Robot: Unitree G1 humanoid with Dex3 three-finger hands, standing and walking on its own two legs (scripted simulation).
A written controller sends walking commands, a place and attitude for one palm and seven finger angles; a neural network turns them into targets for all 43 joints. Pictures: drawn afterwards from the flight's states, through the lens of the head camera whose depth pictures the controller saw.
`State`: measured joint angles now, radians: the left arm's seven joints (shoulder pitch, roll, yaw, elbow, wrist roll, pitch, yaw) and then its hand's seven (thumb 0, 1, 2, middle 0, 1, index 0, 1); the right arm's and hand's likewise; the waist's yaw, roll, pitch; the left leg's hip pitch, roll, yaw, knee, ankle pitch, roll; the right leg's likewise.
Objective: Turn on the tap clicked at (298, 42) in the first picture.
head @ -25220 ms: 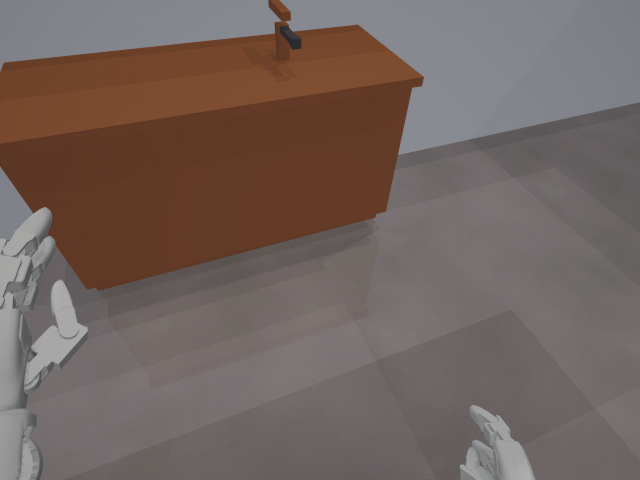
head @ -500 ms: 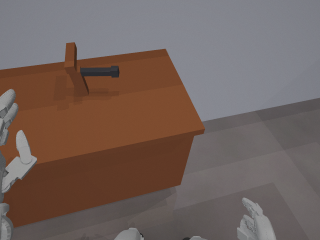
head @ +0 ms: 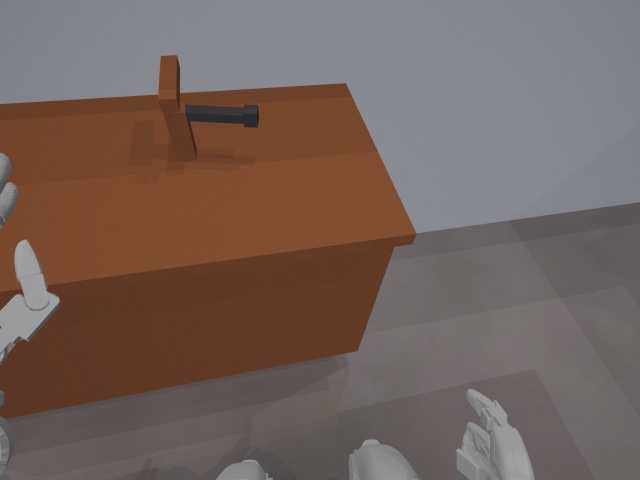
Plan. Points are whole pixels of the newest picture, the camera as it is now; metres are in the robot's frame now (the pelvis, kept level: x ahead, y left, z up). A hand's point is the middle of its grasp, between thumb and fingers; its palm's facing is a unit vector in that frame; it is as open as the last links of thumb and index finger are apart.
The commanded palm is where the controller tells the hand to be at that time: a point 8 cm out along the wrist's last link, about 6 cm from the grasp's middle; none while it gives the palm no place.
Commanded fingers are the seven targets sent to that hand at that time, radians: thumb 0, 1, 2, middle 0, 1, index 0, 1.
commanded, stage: step back with the hand held close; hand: left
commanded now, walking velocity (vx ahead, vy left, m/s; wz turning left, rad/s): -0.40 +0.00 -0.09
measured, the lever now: (251, 116) +0.67 +0.17 +0.05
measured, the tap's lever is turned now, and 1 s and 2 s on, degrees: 78 78 78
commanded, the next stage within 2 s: stop stepping back and stand still in 0.08 s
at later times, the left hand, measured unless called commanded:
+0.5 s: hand (61, 388) +0.16 +0.21 +0.17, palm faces +0.29 -0.86 -0.43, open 7.5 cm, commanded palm +0.10 +0.26 +0.19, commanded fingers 0.00 0.90 0.90 -0.20 -0.30 -0.20 -0.30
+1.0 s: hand (71, 387) +0.16 +0.21 +0.17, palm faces +0.35 -0.85 -0.40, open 7.5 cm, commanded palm +0.11 +0.25 +0.19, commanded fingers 0.00 0.90 0.90 -0.20 -0.30 -0.20 -0.30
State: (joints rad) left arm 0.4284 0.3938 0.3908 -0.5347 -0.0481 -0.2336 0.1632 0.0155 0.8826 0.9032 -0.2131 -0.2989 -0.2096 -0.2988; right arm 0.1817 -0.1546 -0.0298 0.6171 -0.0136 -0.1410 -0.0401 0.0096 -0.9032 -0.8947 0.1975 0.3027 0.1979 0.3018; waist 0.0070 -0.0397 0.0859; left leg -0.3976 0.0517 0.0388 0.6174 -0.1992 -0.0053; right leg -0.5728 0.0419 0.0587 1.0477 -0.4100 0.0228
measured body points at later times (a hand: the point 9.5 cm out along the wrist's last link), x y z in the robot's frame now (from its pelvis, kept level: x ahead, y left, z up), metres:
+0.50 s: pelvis -0.08 -0.01 +0.01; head -0.06 +0.00 +0.46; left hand +0.14 +0.26 +0.19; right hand +0.04 -0.29 -0.06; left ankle -0.07 +0.12 -0.72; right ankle -0.04 -0.12 -0.71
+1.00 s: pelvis -0.07 -0.02 +0.01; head -0.06 -0.03 +0.46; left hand +0.14 +0.25 +0.19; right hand +0.07 -0.26 -0.08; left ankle -0.07 +0.11 -0.72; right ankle -0.05 -0.11 -0.72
